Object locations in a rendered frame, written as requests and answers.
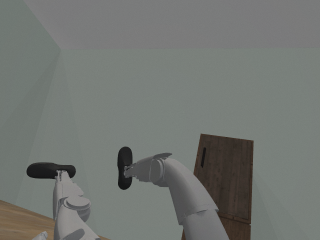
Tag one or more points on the cupboard door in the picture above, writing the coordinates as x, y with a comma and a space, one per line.
226, 173

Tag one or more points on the handle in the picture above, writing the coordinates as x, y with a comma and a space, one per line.
203, 157

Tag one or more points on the right robot thigh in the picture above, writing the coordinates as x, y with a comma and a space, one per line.
195, 209

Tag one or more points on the robot left foot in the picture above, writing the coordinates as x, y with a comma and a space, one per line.
47, 170

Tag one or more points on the left robot hand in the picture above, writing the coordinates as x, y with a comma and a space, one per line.
75, 235

